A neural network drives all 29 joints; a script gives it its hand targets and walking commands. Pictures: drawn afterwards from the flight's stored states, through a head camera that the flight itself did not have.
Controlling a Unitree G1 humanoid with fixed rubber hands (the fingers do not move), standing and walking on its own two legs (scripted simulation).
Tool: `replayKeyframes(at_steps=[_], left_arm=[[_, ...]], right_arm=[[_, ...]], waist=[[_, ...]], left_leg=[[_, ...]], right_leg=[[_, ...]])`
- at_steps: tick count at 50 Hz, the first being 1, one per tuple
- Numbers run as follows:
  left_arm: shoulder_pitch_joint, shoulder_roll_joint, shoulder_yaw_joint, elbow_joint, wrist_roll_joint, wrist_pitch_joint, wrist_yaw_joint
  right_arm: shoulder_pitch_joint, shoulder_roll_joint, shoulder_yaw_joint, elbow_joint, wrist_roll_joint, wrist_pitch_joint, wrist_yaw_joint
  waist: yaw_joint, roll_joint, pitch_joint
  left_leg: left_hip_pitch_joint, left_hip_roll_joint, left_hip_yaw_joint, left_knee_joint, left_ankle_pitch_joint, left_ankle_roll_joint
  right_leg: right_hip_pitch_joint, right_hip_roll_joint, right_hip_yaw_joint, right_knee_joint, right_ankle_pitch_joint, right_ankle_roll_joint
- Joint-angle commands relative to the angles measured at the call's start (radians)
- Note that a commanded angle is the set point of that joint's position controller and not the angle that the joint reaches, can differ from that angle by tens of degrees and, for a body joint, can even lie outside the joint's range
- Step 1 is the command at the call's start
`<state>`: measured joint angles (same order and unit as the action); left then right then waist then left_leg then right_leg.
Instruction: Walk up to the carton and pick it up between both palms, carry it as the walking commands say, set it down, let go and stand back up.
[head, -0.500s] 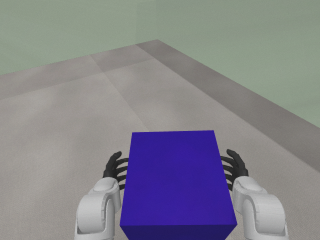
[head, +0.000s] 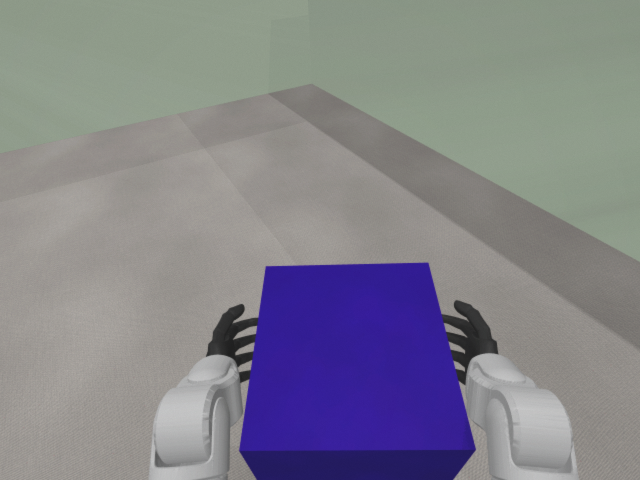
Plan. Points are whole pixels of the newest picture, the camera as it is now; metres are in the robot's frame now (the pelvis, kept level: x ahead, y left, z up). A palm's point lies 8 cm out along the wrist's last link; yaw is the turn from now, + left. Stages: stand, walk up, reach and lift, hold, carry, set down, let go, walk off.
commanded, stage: carry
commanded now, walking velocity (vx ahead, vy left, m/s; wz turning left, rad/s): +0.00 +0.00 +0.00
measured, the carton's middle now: (349, 391) +0.26 +0.00 +0.02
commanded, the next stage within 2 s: none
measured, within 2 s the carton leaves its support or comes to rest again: neither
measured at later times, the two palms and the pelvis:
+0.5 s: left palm (214, 375) +0.25 +0.16 +0.08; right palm (466, 371) +0.25 -0.13 +0.08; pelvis -0.01 +0.01 +0.00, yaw +0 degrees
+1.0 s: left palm (208, 369) +0.25 +0.16 +0.10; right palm (467, 364) +0.25 -0.13 +0.10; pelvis +0.00 +0.01 +0.00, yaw +1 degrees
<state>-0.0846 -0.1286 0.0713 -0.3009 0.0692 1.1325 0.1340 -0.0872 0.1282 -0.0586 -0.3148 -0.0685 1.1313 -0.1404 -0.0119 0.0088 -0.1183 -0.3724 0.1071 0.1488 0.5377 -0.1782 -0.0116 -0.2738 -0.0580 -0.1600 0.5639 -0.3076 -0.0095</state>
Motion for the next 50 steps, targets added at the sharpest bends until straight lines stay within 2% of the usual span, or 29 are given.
replayKeyframes(at_steps=[1,2,3,5,6,7,8,9,13,14,15,18,19,22,27,29,32,33,34,35,36,39,40,41,43,44,45,49,50], left_arm=[[-0.402,-0.839,-0.564,-0.101,-0.228,-0.032,-0.118],[-0.408,-0.759,-0.498,-0.012,-0.180,-0.054,-0.115],[-0.419,-0.910,-0.623,-0.189,-0.265,-0.051,-0.118],[-0.414,-0.865,-0.611,-0.163,-0.256,-0.038,-0.116],[-0.395,-0.785,-0.509,0.007,-0.194,-0.051,-0.122],[-0.394,-0.877,-0.617,-0.182,-0.264,-0.047,-0.121],[-0.408,-0.794,-0.529,-0.023,-0.212,-0.061,-0.128],[-0.450,-0.902,-0.633,-0.196,-0.287,-0.061,-0.130],[-0.420,-0.815,-0.593,-0.130,-0.243,-0.032,-0.122],[-0.384,-0.716,-0.466,0.093,-0.161,-0.056,-0.124],[-0.486,-0.883,-0.618,-0.161,-0.270,-0.063,-0.133],[-0.382,-0.738,-0.454,0.115,-0.166,-0.097,-0.133],[-0.414,-0.846,-0.550,-0.033,-0.222,-0.111,-0.140],[-0.436,-0.903,-0.616,-0.108,-0.251,-0.116,-0.144],[-0.396,-0.887,-0.629,-0.150,-0.252,-0.091,-0.134],[-0.379,-0.760,-0.519,0.015,-0.179,-0.113,-0.136],[-0.464,-0.862,-0.602,-0.144,-0.251,-0.121,-0.143],[-0.350,-0.659,-0.376,0.207,-0.085,-0.147,-0.146],[-0.485,-0.913,-0.652,-0.144,-0.265,-0.141,-0.147],[-0.453,-0.871,-0.603,-0.143,-0.264,-0.123,-0.133],[-0.328,-0.647,-0.368,0.208,-0.083,-0.140,-0.137],[-0.468,-0.846,-0.553,-0.019,-0.216,-0.193,-0.154],[-0.501,-0.914,-0.649,-0.260,-0.316,-0.168,-0.135],[-0.380,-0.738,-0.484,0.091,-0.149,-0.155,-0.139],[-0.407,-0.717,-0.470,0.110,-0.153,-0.183,-0.143],[-0.418,-0.729,-0.482,0.073,-0.169,-0.201,-0.142],[-0.493,-0.899,-0.648,-0.258,-0.305,-0.189,-0.136],[-0.316,-0.772,-0.604,-0.274,-0.269,-0.061,-0.079],[-0.262,-0.730,-0.578,-0.242,-0.255,-0.036,-0.072]], right_arm=[[-0.370,0.833,0.545,-0.076,0.234,-0.025,0.127],[-0.374,0.765,0.481,0.024,0.195,-0.048,0.129],[-0.389,0.893,0.593,-0.164,0.271,-0.045,0.131],[-0.363,0.848,0.563,-0.127,0.249,-0.035,0.127],[-0.379,0.767,0.474,0.015,0.192,-0.055,0.129],[-0.378,0.854,0.582,-0.174,0.262,-0.047,0.129],[-0.372,0.777,0.482,-0.009,0.191,-0.062,0.126],[-0.398,0.871,0.571,-0.183,0.247,-0.064,0.125],[-0.337,0.809,0.526,-0.069,0.219,-0.034,0.125],[-0.342,0.709,0.416,0.123,0.150,-0.059,0.129],[-0.426,0.869,0.543,-0.117,0.241,-0.069,0.136],[-0.365,0.725,0.410,0.124,0.151,-0.099,0.132],[-0.416,0.829,0.520,-0.042,0.222,-0.111,0.145],[-0.397,0.890,0.555,-0.080,0.248,-0.117,0.153],[-0.365,0.877,0.591,-0.127,0.253,-0.092,0.144],[-0.327,0.751,0.462,0.068,0.162,-0.115,0.147],[-0.410,0.868,0.560,-0.089,0.234,-0.119,0.147],[-0.344,0.651,0.340,0.262,0.087,-0.153,0.152],[-0.447,0.900,0.587,-0.089,0.249,-0.149,0.156],[-0.415,0.863,0.546,-0.120,0.250,-0.132,0.138],[-0.315,0.631,0.314,0.231,0.067,-0.151,0.143],[-0.439,0.840,0.495,0.006,0.198,-0.195,0.160],[-0.434,0.925,0.585,-0.200,0.293,-0.168,0.143],[-0.315,0.747,0.412,0.150,0.137,-0.160,0.152],[-0.333,0.713,0.386,0.174,0.122,-0.188,0.152],[-0.353,0.733,0.420,0.131,0.143,-0.200,0.149],[-0.473,0.890,0.594,-0.220,0.287,-0.191,0.142],[-0.303,0.775,0.574,-0.227,0.256,-0.066,0.092],[-0.268,0.737,0.575,-0.207,0.246,-0.034,0.085]], waist=[[0.000,-0.019,-0.139],[0.001,-0.009,-0.173],[0.001,-0.024,-0.172],[0.006,0.016,-0.203],[0.005,0.014,-0.209],[0.007,-0.004,-0.199],[0.003,-0.014,-0.219],[0.003,-0.016,-0.210],[0.001,0.031,-0.142],[0.003,0.023,-0.172],[0.004,0.002,-0.157],[0.005,-0.014,-0.176],[0.004,-0.016,-0.172],[0.005,0.047,-0.153],[0.007,0.006,-0.178],[0.006,-0.002,-0.173],[0.005,-0.027,-0.193],[0.007,0.016,-0.210],[0.004,0.008,-0.127],[0.005,-0.005,-0.145],[0.010,-0.002,-0.199],[0.004,0.015,-0.178],[0.005,-0.008,-0.174],[0.007,0.065,-0.177],[0.006,0.039,-0.217],[0.005,-0.010,-0.192],[0.012,0.019,-0.166],[0.032,-0.003,-0.168],[0.035,-0.115,-0.139]], left_leg=[[0.090,0.051,-0.093,-0.072,0.029,0.028],[0.110,0.054,-0.087,-0.071,0.032,0.025],[0.115,0.064,-0.094,-0.077,0.083,0.024],[0.145,0.062,-0.100,-0.060,0.129,0.035],[0.139,0.058,-0.096,-0.063,0.111,0.041],[0.140,0.064,-0.100,-0.068,0.127,0.037],[0.164,0.067,-0.098,-0.060,0.112,0.040],[0.161,0.063,-0.099,-0.058,0.135,0.045],[0.107,0.051,-0.093,-0.081,0.034,0.033],[0.122,0.060,-0.106,-0.089,0.026,0.040],[0.106,0.061,-0.114,-0.107,-0.003,0.036],[0.120,0.060,-0.103,-0.090,0.043,0.034],[0.132,0.059,-0.103,-0.100,0.025,0.038],[0.098,0.063,-0.109,-0.137,-0.018,0.039],[0.106,0.069,-0.118,-0.140,0.016,0.051],[0.099,0.071,-0.126,-0.136,0.013,0.049],[0.097,0.067,-0.129,-0.138,-0.054,0.047],[0.126,0.061,-0.121,-0.139,-0.053,0.049],[0.098,0.058,-0.116,-0.155,-0.068,0.038],[0.086,0.068,-0.138,-0.156,-0.040,0.046],[0.118,0.062,-0.125,-0.129,0.002,0.048],[0.129,0.066,-0.126,-0.161,-0.039,0.041],[0.109,0.074,-0.151,-0.171,-0.084,0.041],[0.093,0.062,-0.145,-0.179,-0.105,0.046],[0.131,0.071,-0.145,-0.170,-0.046,0.045],[0.132,0.065,-0.124,-0.161,-0.038,0.038],[0.093,0.057,-0.132,-0.177,-0.139,0.042],[0.004,0.025,-0.132,-0.135,-0.371,0.054],[-0.077,-0.006,-0.085,-0.054,-0.336,0.036]], right_leg=[[-0.031,-0.104,0.123,-0.161,0.016,-0.027],[-0.015,-0.102,0.119,-0.145,0.039,-0.026],[-0.006,-0.098,0.107,-0.131,0.088,-0.026],[-0.006,-0.097,0.111,-0.124,0.103,-0.030],[0.001,-0.098,0.113,-0.121,0.097,-0.025],[-0.004,-0.097,0.107,-0.116,0.108,-0.024],[-0.009,-0.095,0.118,-0.121,0.124,-0.024],[-0.003,-0.096,0.116,-0.114,0.141,-0.021],[-0.064,-0.103,0.126,-0.133,0.030,-0.026],[-0.046,-0.099,0.124,-0.129,0.040,-0.026],[-0.035,-0.095,0.124,-0.125,0.041,-0.021],[-0.013,-0.093,0.112,-0.143,0.084,-0.014],[-0.014,-0.094,0.109,-0.151,0.064,-0.012],[-0.002,-0.092,0.105,-0.125,0.063,-0.009],[-0.002,-0.085,0.096,-0.107,0.068,-0.006],[0.007,-0.086,0.104,-0.103,0.079,-0.013],[0.000,-0.091,0.121,-0.148,0.027,-0.012],[-0.006,-0.097,0.121,-0.140,0.039,-0.014],[-0.059,-0.096,0.126,-0.148,0.005,-0.016],[-0.012,-0.094,0.114,-0.138,0.049,-0.016],[-0.006,-0.091,0.128,-0.135,0.084,-0.014],[-0.032,-0.085,0.118,-0.136,0.042,-0.013],[-0.016,-0.077,0.106,-0.138,0.031,-0.009],[-0.016,-0.088,0.118,-0.121,0.043,-0.003],[0.010,-0.085,0.113,-0.116,0.075,-0.009],[-0.007,-0.089,0.119,-0.155,0.067,-0.010],[-0.004,-0.084,0.104,-0.123,-0.019,-0.010],[0.066,-0.127,0.155,-0.203,-0.280,-0.040],[0.118,-0.175,0.191,-0.280,-0.327,-0.051]])
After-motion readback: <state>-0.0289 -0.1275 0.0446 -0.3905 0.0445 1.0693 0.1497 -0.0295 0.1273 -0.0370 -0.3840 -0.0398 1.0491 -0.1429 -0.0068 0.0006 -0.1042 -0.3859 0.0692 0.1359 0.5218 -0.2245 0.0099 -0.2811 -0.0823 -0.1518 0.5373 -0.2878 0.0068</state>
